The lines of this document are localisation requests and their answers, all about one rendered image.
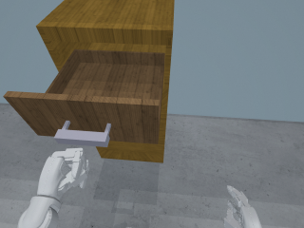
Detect cabinet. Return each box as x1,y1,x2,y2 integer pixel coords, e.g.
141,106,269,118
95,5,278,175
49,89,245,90
36,0,175,163

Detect robot right hand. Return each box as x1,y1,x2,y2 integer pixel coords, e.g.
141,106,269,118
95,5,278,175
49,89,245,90
224,185,262,228

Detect drawer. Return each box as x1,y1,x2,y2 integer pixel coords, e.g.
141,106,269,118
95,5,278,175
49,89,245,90
3,49,165,144

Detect robot left hand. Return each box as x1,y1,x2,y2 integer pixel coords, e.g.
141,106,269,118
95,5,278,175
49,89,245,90
37,147,90,200

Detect left robot forearm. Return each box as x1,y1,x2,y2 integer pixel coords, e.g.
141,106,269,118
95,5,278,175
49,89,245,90
17,195,62,228

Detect handle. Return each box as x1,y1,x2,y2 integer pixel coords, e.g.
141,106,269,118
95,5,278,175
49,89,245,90
54,121,111,147

